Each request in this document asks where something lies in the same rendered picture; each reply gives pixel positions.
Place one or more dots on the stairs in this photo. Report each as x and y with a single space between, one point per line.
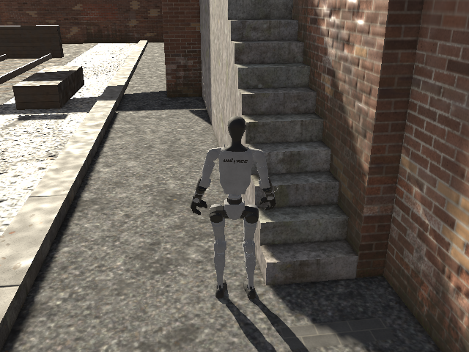
252 67

